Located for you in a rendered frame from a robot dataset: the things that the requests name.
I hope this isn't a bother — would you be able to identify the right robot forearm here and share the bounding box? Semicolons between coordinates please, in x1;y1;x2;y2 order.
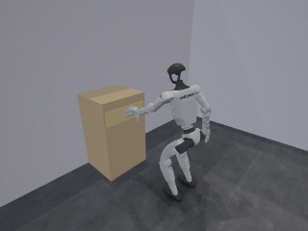
202;111;212;130

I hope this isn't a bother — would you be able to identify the robot left hand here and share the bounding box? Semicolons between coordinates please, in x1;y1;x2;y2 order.
124;106;140;122

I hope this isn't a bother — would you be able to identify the left robot foot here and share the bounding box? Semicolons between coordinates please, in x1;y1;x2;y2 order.
164;187;182;202

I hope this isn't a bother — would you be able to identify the drawer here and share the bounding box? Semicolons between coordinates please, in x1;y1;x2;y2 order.
105;101;143;128

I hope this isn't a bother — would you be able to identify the cabinet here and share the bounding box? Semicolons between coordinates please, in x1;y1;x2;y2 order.
77;85;146;182

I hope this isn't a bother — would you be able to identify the robot left thigh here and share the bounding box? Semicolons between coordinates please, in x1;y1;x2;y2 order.
160;138;192;167

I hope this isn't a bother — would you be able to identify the handle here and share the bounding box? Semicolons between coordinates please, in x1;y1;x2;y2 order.
122;112;135;118

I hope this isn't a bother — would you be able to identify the robot left upper arm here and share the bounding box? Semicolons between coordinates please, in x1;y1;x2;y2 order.
149;91;174;113

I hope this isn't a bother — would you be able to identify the robot right hand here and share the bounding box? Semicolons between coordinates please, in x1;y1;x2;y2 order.
201;128;211;143

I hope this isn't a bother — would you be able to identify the robot right upper arm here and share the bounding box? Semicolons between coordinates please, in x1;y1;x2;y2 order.
190;85;211;115

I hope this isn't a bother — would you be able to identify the left robot forearm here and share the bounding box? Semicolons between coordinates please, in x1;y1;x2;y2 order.
135;103;152;116

